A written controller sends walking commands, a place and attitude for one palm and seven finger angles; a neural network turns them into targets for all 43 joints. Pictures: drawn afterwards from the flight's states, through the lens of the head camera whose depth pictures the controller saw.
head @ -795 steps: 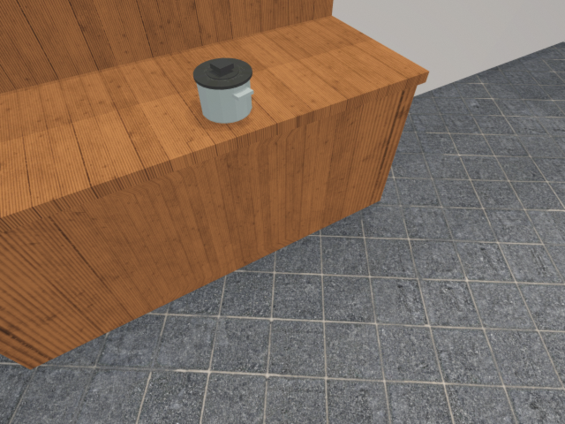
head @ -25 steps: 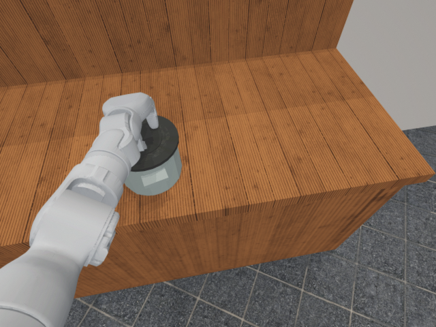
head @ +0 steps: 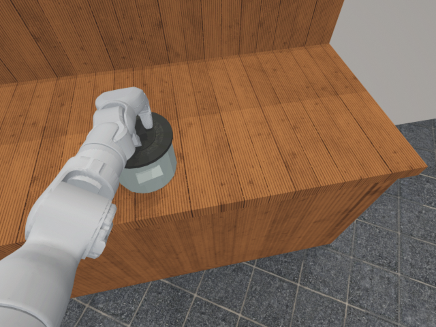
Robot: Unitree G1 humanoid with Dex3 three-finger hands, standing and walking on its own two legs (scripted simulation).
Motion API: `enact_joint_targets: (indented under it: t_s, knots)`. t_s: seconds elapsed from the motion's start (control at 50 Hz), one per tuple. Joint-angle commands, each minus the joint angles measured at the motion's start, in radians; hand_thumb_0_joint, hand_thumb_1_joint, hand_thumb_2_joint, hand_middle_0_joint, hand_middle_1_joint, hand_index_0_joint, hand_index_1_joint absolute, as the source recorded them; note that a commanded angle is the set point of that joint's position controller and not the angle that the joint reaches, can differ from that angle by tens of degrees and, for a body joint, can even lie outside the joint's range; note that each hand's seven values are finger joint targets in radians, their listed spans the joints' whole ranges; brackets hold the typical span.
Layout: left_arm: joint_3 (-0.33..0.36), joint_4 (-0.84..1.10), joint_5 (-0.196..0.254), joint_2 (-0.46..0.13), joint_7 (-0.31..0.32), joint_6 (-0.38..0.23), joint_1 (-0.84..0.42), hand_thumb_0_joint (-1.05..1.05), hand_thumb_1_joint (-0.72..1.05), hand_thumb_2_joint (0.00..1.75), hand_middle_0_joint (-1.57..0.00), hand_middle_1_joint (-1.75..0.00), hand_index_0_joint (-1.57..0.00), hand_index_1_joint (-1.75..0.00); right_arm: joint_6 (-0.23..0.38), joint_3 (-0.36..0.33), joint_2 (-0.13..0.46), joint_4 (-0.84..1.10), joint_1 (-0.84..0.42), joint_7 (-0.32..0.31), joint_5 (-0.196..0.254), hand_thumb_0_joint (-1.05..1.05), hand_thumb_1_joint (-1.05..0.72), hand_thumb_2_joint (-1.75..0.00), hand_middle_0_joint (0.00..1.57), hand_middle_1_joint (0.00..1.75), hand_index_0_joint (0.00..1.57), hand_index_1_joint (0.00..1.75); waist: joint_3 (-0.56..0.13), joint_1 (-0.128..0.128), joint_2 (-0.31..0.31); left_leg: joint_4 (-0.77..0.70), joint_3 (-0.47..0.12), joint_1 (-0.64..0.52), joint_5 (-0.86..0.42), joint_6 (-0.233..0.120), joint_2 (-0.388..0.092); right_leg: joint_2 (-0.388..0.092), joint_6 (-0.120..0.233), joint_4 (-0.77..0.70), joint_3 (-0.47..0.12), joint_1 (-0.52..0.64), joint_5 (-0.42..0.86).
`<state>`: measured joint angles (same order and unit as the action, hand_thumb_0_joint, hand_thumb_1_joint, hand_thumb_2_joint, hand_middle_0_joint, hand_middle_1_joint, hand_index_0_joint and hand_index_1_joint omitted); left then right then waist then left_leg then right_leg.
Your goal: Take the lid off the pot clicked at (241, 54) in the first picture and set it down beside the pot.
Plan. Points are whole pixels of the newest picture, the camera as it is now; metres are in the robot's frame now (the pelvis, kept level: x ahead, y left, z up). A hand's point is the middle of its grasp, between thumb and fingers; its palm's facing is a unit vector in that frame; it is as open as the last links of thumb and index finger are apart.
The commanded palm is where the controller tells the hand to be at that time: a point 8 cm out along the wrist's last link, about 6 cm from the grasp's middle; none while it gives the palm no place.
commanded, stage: close the fingers and squeeze the knob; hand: left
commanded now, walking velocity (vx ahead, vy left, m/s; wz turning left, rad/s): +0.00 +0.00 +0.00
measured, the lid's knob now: (133, 131) +0.51 +0.14 +0.05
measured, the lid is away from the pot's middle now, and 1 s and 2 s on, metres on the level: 0.01 0.01 0.02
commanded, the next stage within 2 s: lift the lid straight up in 0.40 s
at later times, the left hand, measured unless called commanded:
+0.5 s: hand (129, 129) +0.49 +0.13 +0.08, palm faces -0.34 -0.10 -0.93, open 7.1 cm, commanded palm +0.49 +0.14 +0.13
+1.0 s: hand (128, 119) +0.50 +0.13 +0.10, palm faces -0.30 -0.08 -0.95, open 6.6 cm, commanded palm +0.50 +0.13 +0.18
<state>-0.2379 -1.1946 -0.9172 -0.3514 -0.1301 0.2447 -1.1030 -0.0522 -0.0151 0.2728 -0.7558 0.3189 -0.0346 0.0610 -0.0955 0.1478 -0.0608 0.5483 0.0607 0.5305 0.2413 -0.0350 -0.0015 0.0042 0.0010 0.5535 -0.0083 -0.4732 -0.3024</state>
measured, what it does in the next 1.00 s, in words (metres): stands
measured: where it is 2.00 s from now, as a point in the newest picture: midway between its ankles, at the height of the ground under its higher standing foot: outside the picture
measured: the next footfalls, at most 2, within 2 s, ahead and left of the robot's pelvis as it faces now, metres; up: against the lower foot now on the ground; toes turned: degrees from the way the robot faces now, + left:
none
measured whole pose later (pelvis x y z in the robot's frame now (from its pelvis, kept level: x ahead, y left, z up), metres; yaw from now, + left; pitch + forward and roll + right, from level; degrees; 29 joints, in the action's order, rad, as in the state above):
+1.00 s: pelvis +0.01 +0.00 +0.00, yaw +0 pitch +11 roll +0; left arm -0.25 -1.09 -0.91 -0.34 -0.14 0.27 -1.07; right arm -0.03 -0.01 0.26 -0.75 0.29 -0.03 0.06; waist -0.09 0.12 -0.07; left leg 0.51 0.06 0.46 0.24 -0.04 0.01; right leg 0.00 0.00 0.52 -0.01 -0.41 -0.31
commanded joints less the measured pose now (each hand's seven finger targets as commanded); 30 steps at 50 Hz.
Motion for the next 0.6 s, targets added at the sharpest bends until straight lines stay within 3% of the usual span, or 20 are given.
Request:
enact_joint_targets:
  t_s: [0.0,0.02,0.06,0.08,0.1,0.12,0.16,0.2,0.24,0.28,0.3,0.32,0.36,0.4,0.42,0.48,0.5,0.54,0.56,0.58]
  knots:
    - [0.053,0.191,-0.019,-0.232,0.047,-0.017,-0.516,0.00,0.37,0.81,-0.75,-1.01,-0.85,-1.06,0.024,-0.045,0.151,0.073,0.068,-0.012,0.002,0.00,-0.90,-0.90,0.20,0.30,0.20,0.30,-0.398,0.025,0.096,-0.005,-0.033,-0.325,-0.256,-0.046,0.012,0.033,0.011,-0.069,0.025,0.064,0.366]
    - [0.057,0.182,-0.022,-0.240,0.048,-0.014,-0.498,0.00,0.38,0.82,-0.75,-1.01,-0.86,-1.06,0.022,-0.045,0.148,0.076,0.066,-0.013,0.003,0.00,-0.90,-0.90,0.20,0.30,0.20,0.30,-0.398,0.017,0.070,-0.008,-0.030,-0.325,-0.261,-0.043,0.012,0.031,0.015,-0.065,0.026,0.069,0.367]
    - [-0.004,0.160,-0.019,-0.162,0.045,-0.005,-0.499,0.00,0.39,0.83,-0.76,-1.01,-0.87,-1.07,0.024,-0.043,0.144,0.072,0.061,-0.011,0.005,0.00,-0.90,-0.90,0.20,0.30,0.20,0.30,-0.348,0.033,0.077,-0.010,-0.031,-0.316,-0.240,-0.043,0.011,0.034,0.014,-0.071,0.034,0.028,0.337]
    - [0.030,0.153,-0.014,-0.192,0.045,-0.008,-0.494,0.00,0.40,0.84,-0.77,-1.01,-0.88,-1.07,0.025,-0.046,0.148,0.070,0.064,-0.011,0.004,0.00,-0.90,-0.90,0.20,0.30,0.20,0.30,-0.346,0.026,0.094,-0.007,-0.031,-0.304,-0.246,-0.045,0.008,0.032,0.015,-0.069,0.032,0.041,0.348]
    - [0.083,0.144,-0.024,-0.274,0.050,-0.006,-0.483,0.00,0.41,0.84,-0.77,-1.02,-0.89,-1.07,0.022,-0.040,0.157,0.072,0.067,-0.012,0.003,0.00,-0.90,-0.90,0.20,0.30,0.20,0.30,-0.363,0.014,0.090,-0.012,-0.030,-0.290,-0.233,-0.044,0.014,0.032,0.013,-0.069,0.024,0.064,0.347]
    - [0.048,0.142,-0.024,-0.239,0.046,-0.002,-0.481,0.00,0.42,0.85,-0.78,-1.02,-0.90,-1.08,0.019,-0.039,0.152,0.077,0.064,-0.014,0.004,0.00,-0.90,-0.90,0.20,0.30,0.20,0.30,-0.360,0.021,0.078,-0.015,-0.027,-0.290,-0.229,-0.042,0.014,0.031,0.014,-0.066,0.027,0.062,0.343]
    - [0.050,0.129,-0.028,-0.234,0.044,-0.001,-0.460,0.00,0.43,0.86,-0.79,-1.02,-0.92,-1.08,0.021,-0.041,0.150,0.079,0.065,-0.014,0.003,0.00,-0.90,-0.90,0.20,0.30,0.20,0.30,-0.357,0.018,0.078,-0.009,-0.024,-0.293,-0.233,-0.044,0.014,0.031,0.015,-0.069,0.026,0.056,0.343]
    - [0.087,0.145,-0.039,-0.293,0.041,-0.008,-0.467,0.00,0.45,0.87,-0.80,-1.03,-0.93,-1.09,0.017,-0.039,0.157,0.081,0.069,-0.017,0.002,0.00,-0.90,-0.90,0.20,0.30,0.20,0.30,-0.383,0.014,0.105,-0.008,-0.027,-0.286,-0.241,-0.045,0.014,0.031,0.013,-0.067,0.023,0.080,0.365]
    - [0.042,0.175,-0.042,-0.234,0.039,-0.011,-0.485,0.00,0.46,0.89,-0.81,-1.04,-0.95,-1.10,0.018,-0.043,0.148,0.086,0.065,-0.015,0.003,0.00,-0.90,-0.90,0.20,0.30,0.20,0.30,-0.393,0.018,0.069,-0.006,-0.021,-0.315,-0.262,-0.045,0.015,0.032,0.015,-0.066,0.025,0.067,0.378]
    - [0.094,0.201,-0.035,-0.289,0.041,-0.020,-0.464,0.00,0.48,0.90,-0.83,-1.04,-0.97,-1.10,0.015,-0.045,0.148,0.092,0.064,-0.014,0.000,0.00,-0.90,-0.90,0.20,0.30,0.20,0.30,-0.417,-0.003,0.061,-0.002,-0.024,-0.321,-0.302,-0.044,0.012,0.029,0.019,-0.064,0.024,0.103,0.416]
    - [0.095,0.232,-0.044,-0.298,0.042,-0.025,-0.476,0.00,0.48,0.91,-0.83,-1.05,-0.98,-1.10,0.012,-0.046,0.149,0.097,0.062,-0.015,0.000,0.00,-0.90,-0.90,0.20,0.30,0.20,0.30,-0.449,-0.001,0.055,-0.002,-0.026,-0.344,-0.315,-0.043,0.012,0.031,0.017,-0.061,0.022,0.106,0.428]
    - [0.068,0.226,-0.040,-0.254,0.042,-0.023,-0.456,0.00,0.49,0.91,-0.84,-1.05,-0.99,-1.11,0.013,-0.047,0.139,0.103,0.056,-0.013,-0.001,0.00,-0.90,-0.90,0.20,0.30,0.20,0.30,-0.437,-0.005,0.038,-0.003,-0.023,-0.346,-0.319,-0.042,0.014,0.030,0.018,-0.063,0.025,0.106,0.427]
    - [0.084,0.213,-0.039,-0.271,0.049,-0.016,-0.436,0.00,0.51,0.92,-0.85,-1.06,-1.01,-1.11,0.008,-0.048,0.144,0.098,0.051,-0.011,0.001,0.00,-0.90,-0.90,0.20,0.30,0.20,0.30,-0.397,-0.005,0.065,-0.007,-0.021,-0.331,-0.300,-0.043,0.008,0.030,0.017,-0.070,0.028,0.095,0.410]
    - [0.086,0.245,-0.040,-0.284,0.052,-0.019,-0.460,0.00,0.52,0.93,-0.86,-1.06,-1.02,-1.11,0.006,-0.046,0.148,0.100,0.048,-0.012,0.003,0.00,-0.90,-0.90,0.20,0.30,0.20,0.30,-0.417,-0.005,0.063,-0.012,-0.024,-0.341,-0.314,-0.042,0.010,0.032,0.018,-0.068,0.027,0.103,0.424]
    - [0.063,0.230,-0.038,-0.245,0.055,-0.011,-0.446,0.00,0.52,0.94,-0.86,-1.06,-1.02,-1.11,0.005,-0.048,0.139,0.102,0.041,-0.010,0.003,0.00,-0.90,-0.90,0.20,0.30,0.20,0.30,-0.401,-0.006,0.041,-0.011,-0.024,-0.347,-0.316,-0.041,0.009,0.031,0.019,-0.068,0.030,0.092,0.412]
    - [0.060,0.196,-0.029,-0.230,0.053,0.000,-0.413,0.00,0.53,0.95,-0.87,-1.06,-1.03,-1.11,0.001,-0.047,0.143,0.099,0.037,-0.007,0.004,0.00,-0.90,-0.90,0.20,0.30,0.20,0.30,-0.364,-0.009,0.067,-0.014,-0.024,-0.322,-0.303,-0.042,0.010,0.031,0.021,-0.073,0.033,0.085,0.398]
    - [0.091,0.243,-0.036,-0.285,0.056,-0.004,-0.452,0.00,0.54,0.95,-0.87,-1.06,-1.04,-1.12,0.001,-0.045,0.149,0.100,0.037,-0.008,0.003,0.00,-0.90,-0.90,0.20,0.30,0.20,0.30,-0.402,-0.012,0.055,-0.017,-0.028,-0.344,-0.305,-0.041,0.009,0.031,0.019,-0.070,0.028,0.097,0.407]
    - [0.084,0.288,-0.039,-0.274,0.059,-0.009,-0.475,0.00,0.54,0.95,-0.87,-1.06,-1.04,-1.12,0.006,-0.046,0.138,0.107,0.032,-0.009,0.003,0.00,-0.90,-0.90,0.20,0.30,0.20,0.30,-0.454,-0.016,0.021,-0.015,-0.034,-0.397,-0.346,-0.041,0.011,0.031,0.021,-0.066,0.031,0.106,0.423]
    - [0.065,0.278,-0.034,-0.247,0.056,-0.006,-0.471,0.00,0.54,0.95,-0.87,-1.06,-1.04,-1.12,0.006,-0.047,0.135,0.103,0.031,-0.009,0.001,0.00,-0.90,-0.90,0.20,0.30,0.20,0.30,-0.438,-0.008,0.031,-0.008,-0.031,-0.399,-0.352,-0.043,0.008,0.032,0.020,-0.068,0.033,0.101,0.433]
    - [0.088,0.316,-0.024,-0.271,0.055,-0.012,-0.490,0.00,0.54,0.95,-0.87,-1.06,-1.04,-1.12,0.008,-0.048,0.133,0.108,0.027,-0.009,0.003,0.00,-0.90,-0.90,0.20,0.30,0.20,0.30,-0.453,-0.014,0.044,-0.005,-0.031,-0.396,-0.372,-0.046,0.008,0.029,0.019,-0.070,0.028,0.127,0.464]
